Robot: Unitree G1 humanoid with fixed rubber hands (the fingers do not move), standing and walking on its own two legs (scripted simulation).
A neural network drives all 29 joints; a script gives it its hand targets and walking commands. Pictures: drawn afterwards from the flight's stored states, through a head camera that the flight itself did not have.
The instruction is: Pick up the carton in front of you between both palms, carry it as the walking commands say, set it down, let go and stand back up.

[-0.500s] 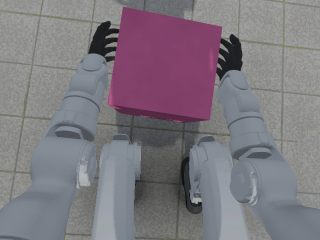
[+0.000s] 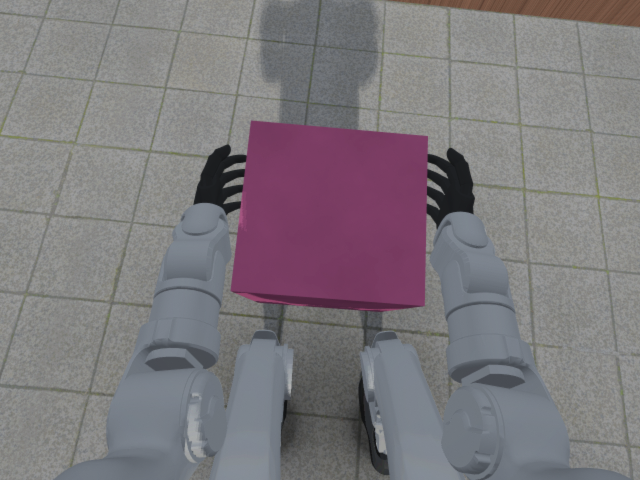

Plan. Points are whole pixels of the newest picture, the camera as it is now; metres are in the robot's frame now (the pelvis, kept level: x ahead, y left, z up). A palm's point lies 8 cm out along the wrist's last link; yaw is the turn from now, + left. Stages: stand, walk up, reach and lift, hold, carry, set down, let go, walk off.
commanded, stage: reach and lift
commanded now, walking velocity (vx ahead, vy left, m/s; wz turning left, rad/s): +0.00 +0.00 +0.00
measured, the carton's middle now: (327, 234) +0.44 +0.01 -0.13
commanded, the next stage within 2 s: none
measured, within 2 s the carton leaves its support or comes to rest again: neither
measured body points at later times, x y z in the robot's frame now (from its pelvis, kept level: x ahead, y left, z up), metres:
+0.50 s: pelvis +0.05 +0.00 +0.14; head +0.15 +0.01 +0.58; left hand +0.42 +0.16 +0.10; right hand +0.42 -0.15 +0.11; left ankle +0.10 +0.12 -0.49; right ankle +0.09 -0.13 -0.49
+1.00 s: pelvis +0.07 -0.01 +0.24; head +0.05 +0.00 +0.69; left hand +0.38 +0.16 +0.25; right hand +0.40 -0.15 +0.26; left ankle +0.10 +0.12 -0.49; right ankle +0.09 -0.13 -0.49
